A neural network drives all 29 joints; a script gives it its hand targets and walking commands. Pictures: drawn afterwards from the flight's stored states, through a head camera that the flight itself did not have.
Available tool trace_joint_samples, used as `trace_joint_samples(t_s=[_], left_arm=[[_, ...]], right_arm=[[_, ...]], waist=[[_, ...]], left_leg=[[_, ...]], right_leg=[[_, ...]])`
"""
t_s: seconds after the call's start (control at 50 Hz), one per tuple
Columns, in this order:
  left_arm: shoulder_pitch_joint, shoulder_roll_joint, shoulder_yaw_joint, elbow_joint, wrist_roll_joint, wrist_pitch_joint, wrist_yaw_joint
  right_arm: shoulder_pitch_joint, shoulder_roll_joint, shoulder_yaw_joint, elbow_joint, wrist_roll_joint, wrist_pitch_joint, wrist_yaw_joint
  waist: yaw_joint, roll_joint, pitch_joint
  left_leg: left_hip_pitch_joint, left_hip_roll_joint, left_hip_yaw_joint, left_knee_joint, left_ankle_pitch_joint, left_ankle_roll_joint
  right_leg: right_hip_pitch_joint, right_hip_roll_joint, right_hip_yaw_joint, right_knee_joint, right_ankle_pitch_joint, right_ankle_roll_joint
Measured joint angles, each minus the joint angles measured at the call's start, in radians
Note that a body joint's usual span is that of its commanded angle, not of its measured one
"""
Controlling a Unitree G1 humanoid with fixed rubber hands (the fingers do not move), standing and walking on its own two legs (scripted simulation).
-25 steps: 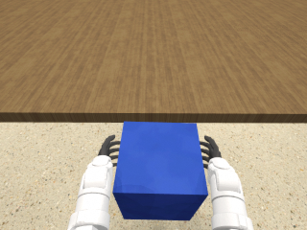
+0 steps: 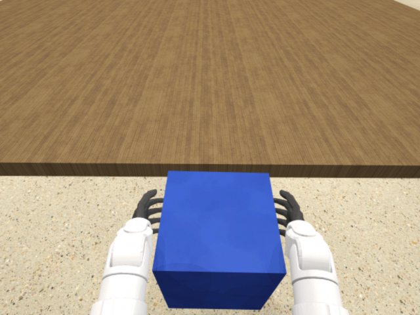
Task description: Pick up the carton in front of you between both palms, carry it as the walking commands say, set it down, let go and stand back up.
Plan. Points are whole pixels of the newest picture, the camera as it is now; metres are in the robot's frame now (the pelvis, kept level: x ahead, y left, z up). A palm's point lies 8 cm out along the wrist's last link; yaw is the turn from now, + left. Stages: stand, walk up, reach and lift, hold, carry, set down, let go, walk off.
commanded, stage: hold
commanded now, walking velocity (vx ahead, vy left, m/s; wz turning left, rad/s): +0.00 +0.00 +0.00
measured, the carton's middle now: (216, 243) +0.29 +0.00 -0.04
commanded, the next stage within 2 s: carry in 1.22 s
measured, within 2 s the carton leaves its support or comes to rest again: neither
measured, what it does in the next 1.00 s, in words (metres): stands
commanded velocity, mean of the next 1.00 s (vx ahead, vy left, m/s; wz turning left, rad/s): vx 0.00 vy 0.00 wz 0.00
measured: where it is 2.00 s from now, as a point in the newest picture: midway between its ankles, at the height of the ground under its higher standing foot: outside the picture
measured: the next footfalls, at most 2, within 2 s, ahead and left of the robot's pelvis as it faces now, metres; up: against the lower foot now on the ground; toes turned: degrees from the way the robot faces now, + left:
left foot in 1.62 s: +0.14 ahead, +0.10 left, +0.00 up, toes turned +7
right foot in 1.94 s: +0.39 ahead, -0.14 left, +0.00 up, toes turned -12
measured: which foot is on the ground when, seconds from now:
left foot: down 0.00-1.00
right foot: down 0.00-1.00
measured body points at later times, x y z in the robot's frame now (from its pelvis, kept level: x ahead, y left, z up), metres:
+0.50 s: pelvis -0.01 +0.00 +0.00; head -0.06 +0.00 +0.45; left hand +0.29 +0.15 +0.04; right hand +0.29 -0.15 +0.05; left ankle +0.01 +0.13 -0.75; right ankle +0.00 -0.13 -0.75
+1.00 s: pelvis +0.00 +0.00 +0.00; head -0.05 +0.00 +0.45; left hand +0.29 +0.15 +0.04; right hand +0.30 -0.15 +0.04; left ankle +0.01 +0.13 -0.75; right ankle +0.00 -0.13 -0.75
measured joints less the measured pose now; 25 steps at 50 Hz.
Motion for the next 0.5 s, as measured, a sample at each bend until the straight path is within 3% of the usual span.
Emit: trace_joint_samples(t_s=[0.18,0.5], left_arm=[[-0.022,-0.005,0.011,-0.005,0.019,0.051,-0.012],[-0.065,-0.016,0.048,0.02,0.034,0.041,-0.017]], right_arm=[[-0.019,0.005,-0.01,-0.009,-0.016,0.052,0.007],[-0.064,0.016,-0.051,0.019,-0.036,0.039,0.016]], waist=[[-0.002,0.0,0.006],[-0.001,-0.001,0.024]], left_leg=[[0.034,0.001,0.001,-0.012,0.009,0.001],[0.012,-0.004,0.009,0.014,0.008,0.003]], right_leg=[[0.035,-0.001,-0.001,-0.013,0.009,0.0],[0.011,-0.003,0.0,0.016,0.007,0.004]])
